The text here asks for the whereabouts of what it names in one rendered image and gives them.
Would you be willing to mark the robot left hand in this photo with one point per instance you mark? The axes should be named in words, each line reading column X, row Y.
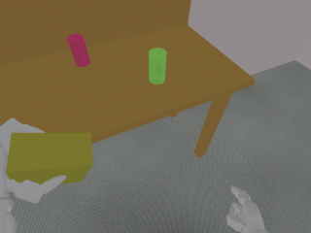
column 27, row 190

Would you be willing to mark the sponge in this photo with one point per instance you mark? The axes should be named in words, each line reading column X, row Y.
column 41, row 156

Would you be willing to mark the robot right hand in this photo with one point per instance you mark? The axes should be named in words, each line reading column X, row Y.
column 248, row 216

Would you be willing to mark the table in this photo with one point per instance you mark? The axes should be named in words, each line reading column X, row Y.
column 42, row 86

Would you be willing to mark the robot left forearm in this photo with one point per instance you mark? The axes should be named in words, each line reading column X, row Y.
column 8, row 223

